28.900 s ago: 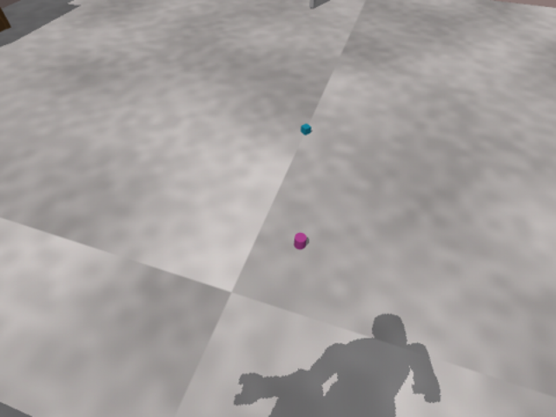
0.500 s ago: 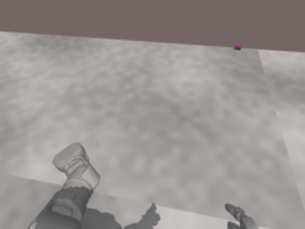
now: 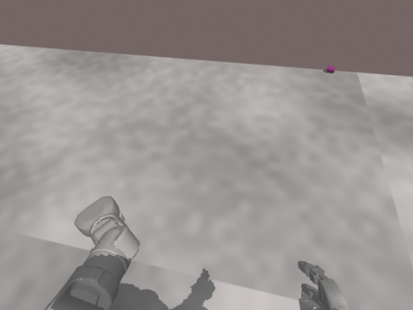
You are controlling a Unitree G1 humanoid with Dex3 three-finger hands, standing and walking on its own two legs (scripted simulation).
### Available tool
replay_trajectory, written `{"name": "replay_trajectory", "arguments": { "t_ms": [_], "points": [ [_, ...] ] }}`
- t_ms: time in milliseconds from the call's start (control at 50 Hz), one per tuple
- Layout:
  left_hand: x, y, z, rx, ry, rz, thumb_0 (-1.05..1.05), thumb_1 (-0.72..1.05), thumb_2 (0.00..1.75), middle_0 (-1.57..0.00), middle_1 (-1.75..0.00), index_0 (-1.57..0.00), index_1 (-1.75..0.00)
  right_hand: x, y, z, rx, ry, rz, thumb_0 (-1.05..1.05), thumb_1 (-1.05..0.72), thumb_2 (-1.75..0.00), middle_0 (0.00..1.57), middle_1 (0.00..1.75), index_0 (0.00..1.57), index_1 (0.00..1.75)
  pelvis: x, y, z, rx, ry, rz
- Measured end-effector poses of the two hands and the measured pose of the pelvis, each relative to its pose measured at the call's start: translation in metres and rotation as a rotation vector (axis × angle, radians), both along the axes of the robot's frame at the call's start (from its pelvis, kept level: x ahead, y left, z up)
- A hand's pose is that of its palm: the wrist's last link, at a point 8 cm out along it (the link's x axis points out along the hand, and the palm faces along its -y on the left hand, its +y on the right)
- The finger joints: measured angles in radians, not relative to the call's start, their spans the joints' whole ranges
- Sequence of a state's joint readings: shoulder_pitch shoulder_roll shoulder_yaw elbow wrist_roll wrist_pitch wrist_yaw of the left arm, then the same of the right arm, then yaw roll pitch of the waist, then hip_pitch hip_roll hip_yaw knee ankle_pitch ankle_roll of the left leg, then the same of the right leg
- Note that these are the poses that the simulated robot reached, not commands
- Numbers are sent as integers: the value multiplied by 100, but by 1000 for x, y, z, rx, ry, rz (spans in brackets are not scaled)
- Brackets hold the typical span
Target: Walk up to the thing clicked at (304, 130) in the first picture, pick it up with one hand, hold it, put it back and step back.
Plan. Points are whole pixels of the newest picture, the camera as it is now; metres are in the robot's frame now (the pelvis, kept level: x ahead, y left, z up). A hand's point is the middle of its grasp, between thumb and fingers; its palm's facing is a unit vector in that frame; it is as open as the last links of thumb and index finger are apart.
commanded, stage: hold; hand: left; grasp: from above
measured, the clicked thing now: (114, 236) +0.30 +0.24 -0.10
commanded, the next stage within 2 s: crouch in 0.48 s
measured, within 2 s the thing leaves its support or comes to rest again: neither
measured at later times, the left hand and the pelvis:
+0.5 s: hand (115, 233) +0.29 +0.22 -0.05, palm faces -0.30 -0.34 -0.89, open 6.0 cm; pelvis +0.00 +0.00 +0.00, yaw +0 degrees
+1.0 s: hand (122, 248) +0.28 +0.22 -0.12, palm faces -0.39 -0.30 -0.87, open 5.9 cm; pelvis -0.01 +0.00 -0.02, yaw +0 degrees
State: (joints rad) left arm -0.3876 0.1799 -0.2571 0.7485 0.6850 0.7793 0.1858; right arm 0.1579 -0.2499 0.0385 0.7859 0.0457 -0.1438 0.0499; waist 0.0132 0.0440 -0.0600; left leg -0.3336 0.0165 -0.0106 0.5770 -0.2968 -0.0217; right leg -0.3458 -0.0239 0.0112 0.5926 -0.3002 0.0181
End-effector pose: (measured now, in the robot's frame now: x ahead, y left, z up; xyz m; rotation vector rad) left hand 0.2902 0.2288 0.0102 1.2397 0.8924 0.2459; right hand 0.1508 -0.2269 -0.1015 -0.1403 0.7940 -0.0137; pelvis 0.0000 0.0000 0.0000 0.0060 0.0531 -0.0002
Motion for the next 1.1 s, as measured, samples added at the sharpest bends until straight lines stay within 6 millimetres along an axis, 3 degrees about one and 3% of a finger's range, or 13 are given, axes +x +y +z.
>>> {"name": "replay_trajectory", "arguments": {
  "t_ms": [260,740,860,960,1020,1100],
  "points": [
    [-1,-5,-1,0,2,-3,-3,47,24,-90,-32,-102,-39,5,2,2,-5,-14,9,1,-91,-90,19,30,20,30,0,-1,0,0,-1,4],
    [2,-7,-9,16,12,-4,-3,47,25,-88,-34,-103,-39,-5,-2,-2,-15,16,-8,1,-89,-89,20,30,20,30,0,1,-2,-3,10,2],
    [-1,-7,-30,22,49,-17,-3,49,22,-88,-34,-104,-37,-13,-4,-4,-29,34,-12,1,-88,-89,20,30,20,30,-2,1,-4,-4,30,3],
    [-2,-5,-60,38,98,-22,-3,50,20,-87,-35,-104,-36,-33,-11,-13,-54,89,-28,1,-88,-89,20,30,21,30,-7,1,-12,-7,80,2],
    [2,-4,-84,58,104,-32,-3,49,20,-87,-36,-103,-37,-52,-19,-28,-80,139,-40,1,-88,-89,20,30,21,30,-13,2,-25,-11,139,-1],
    [14,-3,-125,90,69,-48,-3,48,22,-87,-37,-104,-39,-82,-31,-60,-117,224,-57,1,-88,-89,20,30,21,30,-24,3,-58,-17,239,-6]
  ]
}}
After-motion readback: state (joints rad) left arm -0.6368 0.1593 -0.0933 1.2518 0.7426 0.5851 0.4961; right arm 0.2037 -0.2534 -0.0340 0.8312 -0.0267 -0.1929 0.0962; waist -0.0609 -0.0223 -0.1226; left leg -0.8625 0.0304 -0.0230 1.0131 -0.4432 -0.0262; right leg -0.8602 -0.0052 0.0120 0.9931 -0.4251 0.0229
